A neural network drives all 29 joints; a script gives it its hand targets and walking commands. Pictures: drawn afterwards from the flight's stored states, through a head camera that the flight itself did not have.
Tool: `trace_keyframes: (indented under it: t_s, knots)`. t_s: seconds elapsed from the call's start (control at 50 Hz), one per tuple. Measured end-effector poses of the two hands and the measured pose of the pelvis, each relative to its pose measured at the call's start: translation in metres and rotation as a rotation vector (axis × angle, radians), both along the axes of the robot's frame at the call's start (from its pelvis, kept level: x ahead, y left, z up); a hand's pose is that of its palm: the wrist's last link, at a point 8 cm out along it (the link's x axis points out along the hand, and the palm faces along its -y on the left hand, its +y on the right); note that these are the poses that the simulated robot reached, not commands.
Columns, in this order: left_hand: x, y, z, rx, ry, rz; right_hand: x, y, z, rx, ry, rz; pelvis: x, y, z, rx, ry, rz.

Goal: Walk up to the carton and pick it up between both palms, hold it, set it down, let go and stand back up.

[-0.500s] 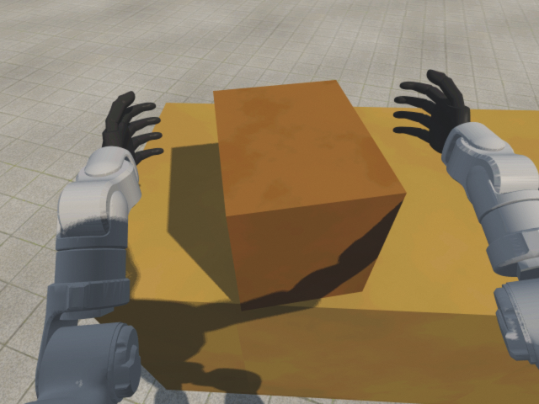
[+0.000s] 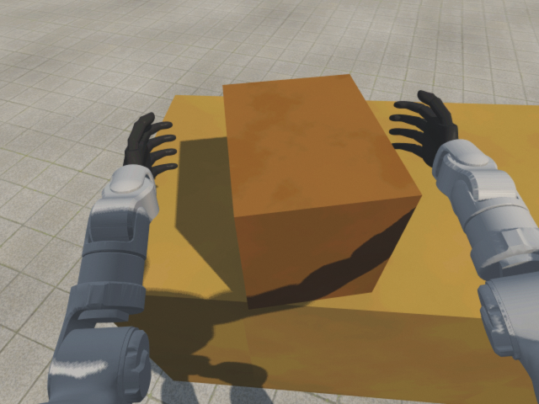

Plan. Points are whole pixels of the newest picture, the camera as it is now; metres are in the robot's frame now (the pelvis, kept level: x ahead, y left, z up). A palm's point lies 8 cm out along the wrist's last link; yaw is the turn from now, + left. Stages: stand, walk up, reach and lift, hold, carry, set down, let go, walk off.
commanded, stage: reach and lift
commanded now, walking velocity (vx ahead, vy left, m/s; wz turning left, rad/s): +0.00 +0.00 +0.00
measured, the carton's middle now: (299, 191) +0.45 +0.00 +0.06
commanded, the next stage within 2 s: none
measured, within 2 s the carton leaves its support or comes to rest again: neither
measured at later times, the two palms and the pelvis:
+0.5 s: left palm (169, 194) +0.40 +0.20 +0.10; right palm (409, 169) +0.45 -0.17 +0.12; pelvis +0.00 +0.00 +0.00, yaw -1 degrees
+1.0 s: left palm (197, 191) +0.41 +0.16 +0.10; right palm (405, 169) +0.45 -0.16 +0.12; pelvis +0.00 +0.00 +0.00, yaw -2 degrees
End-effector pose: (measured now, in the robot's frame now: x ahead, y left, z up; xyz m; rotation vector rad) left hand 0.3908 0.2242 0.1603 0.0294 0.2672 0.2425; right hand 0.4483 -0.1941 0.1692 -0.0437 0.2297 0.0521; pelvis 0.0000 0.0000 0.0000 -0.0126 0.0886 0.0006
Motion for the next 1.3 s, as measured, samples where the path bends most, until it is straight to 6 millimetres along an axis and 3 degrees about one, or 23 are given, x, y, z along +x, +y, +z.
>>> trace_keyframes:
  t_s: [0.14, 0.46, 0.68, 0.96, 1.3]
  knots:
    - [-0.002, -0.006, -0.019, 0.012, -0.016, -0.007, -0.006, 0.008, -0.025, -0.011, -0.010, 0.002, -0.006, 0.001, -0.001, 0.000, 0.027, -0.001]
    - [0.007, -0.023, -0.060, 0.009, -0.034, -0.011, 0.001, 0.024, -0.050, -0.041, -0.017, -0.004, -0.005, 0.002, -0.003, -0.002, 0.094, -0.017]
    - [0.014, -0.032, -0.059, 0.001, -0.064, -0.029, 0.005, 0.022, -0.053, -0.037, -0.012, -0.028, -0.001, 0.004, -0.004, -0.007, 0.110, -0.018]
    - [0.017, -0.065, -0.061, -0.035, -0.083, -0.051, 0.003, 0.028, -0.051, -0.031, -0.032, -0.018, -0.002, 0.000, -0.004, -0.002, 0.108, -0.031]
    - [0.014, -0.062, -0.055, -0.033, -0.071, 0.001, -0.008, 0.045, -0.054, -0.013, -0.022, -0.045, -0.007, 0.003, -0.002, 0.000, 0.078, -0.032]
